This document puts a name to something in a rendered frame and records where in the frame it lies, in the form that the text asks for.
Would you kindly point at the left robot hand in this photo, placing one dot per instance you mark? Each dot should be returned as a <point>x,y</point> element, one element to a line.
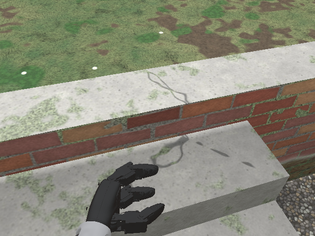
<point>109,198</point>

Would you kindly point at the left robot forearm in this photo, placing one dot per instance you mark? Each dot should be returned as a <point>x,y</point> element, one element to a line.
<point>93,228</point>

